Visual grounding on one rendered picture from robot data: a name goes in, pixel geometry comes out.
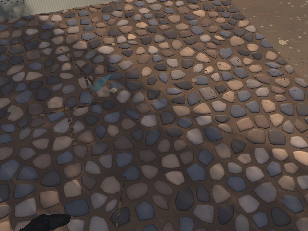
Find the robot left hand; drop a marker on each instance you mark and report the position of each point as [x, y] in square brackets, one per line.
[47, 222]

